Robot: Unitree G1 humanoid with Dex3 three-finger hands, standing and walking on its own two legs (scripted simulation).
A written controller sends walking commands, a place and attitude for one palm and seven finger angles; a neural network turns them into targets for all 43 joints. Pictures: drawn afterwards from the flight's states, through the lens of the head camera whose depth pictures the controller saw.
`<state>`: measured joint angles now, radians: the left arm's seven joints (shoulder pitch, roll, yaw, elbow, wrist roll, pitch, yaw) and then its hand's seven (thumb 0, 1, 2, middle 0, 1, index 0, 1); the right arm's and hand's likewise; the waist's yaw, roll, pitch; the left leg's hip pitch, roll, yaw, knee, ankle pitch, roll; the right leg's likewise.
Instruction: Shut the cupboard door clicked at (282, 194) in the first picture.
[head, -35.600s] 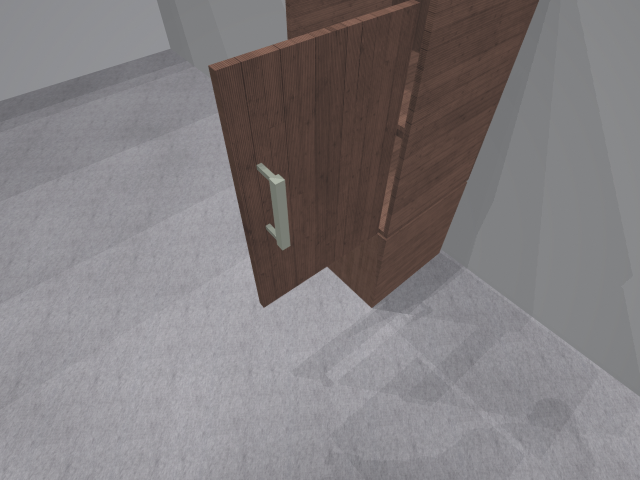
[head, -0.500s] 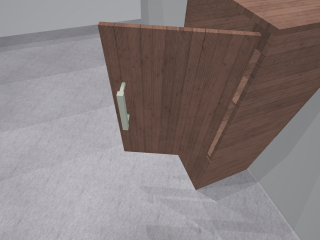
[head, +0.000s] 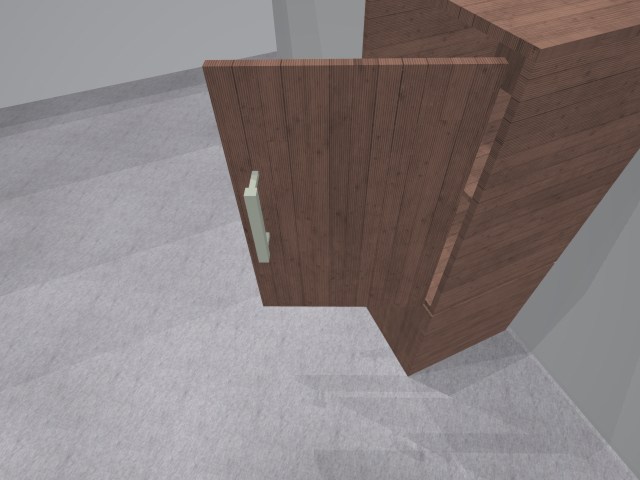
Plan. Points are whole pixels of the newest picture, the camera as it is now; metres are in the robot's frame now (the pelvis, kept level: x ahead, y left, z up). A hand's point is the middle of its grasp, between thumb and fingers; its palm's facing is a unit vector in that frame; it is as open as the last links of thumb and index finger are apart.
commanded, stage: look again from close up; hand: left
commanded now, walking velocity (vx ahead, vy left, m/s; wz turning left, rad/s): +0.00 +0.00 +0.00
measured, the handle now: (259, 219) +0.51 +0.14 -0.01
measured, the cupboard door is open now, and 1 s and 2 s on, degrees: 65 65 65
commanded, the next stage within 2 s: shuffle to correct the standing spot in 0.54 s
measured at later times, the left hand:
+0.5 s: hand out of the picture +0.03 +0.15 -0.17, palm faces +0.00 -0.98 -0.19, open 7.3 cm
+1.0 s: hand out of the picture +0.04 +0.12 -0.18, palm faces +0.03 -0.99 -0.16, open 7.3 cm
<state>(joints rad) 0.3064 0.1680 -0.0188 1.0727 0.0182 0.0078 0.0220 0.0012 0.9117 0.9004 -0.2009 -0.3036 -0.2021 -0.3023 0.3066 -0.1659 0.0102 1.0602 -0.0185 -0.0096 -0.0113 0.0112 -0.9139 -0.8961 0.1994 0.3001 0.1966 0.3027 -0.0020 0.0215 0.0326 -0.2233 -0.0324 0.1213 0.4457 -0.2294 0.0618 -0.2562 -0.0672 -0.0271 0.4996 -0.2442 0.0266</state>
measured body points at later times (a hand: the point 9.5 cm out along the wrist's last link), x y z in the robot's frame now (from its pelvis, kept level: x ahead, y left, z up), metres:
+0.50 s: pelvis +0.02 -0.03 +0.00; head +0.04 -0.03 +0.45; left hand +0.03 +0.20 -0.16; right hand +0.04 -0.25 -0.16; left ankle +0.01 +0.08 -0.74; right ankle +0.01 -0.14 -0.74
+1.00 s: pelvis +0.06 -0.05 -0.01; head +0.08 -0.04 +0.44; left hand +0.04 +0.17 -0.17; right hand +0.05 -0.26 -0.17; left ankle +0.01 +0.08 -0.74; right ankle +0.01 -0.14 -0.74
